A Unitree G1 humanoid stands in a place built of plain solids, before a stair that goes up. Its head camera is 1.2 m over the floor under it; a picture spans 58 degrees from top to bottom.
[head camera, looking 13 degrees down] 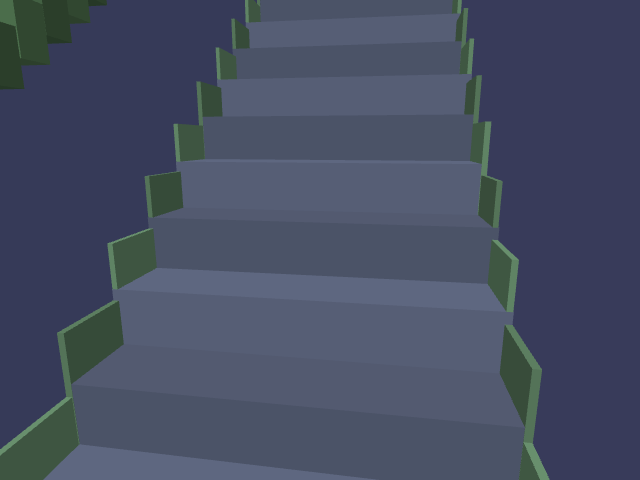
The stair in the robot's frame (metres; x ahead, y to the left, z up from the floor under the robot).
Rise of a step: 0.19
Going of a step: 0.24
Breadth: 1.20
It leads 9 degrees to the right of straight ahead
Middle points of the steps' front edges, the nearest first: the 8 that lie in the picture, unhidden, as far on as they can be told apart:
0.96 0.10 0.56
1.20 0.06 0.74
1.43 0.03 0.93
1.67 -0.01 1.12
1.91 -0.05 1.30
2.14 -0.09 1.49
2.38 -0.12 1.67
2.62 -0.16 1.86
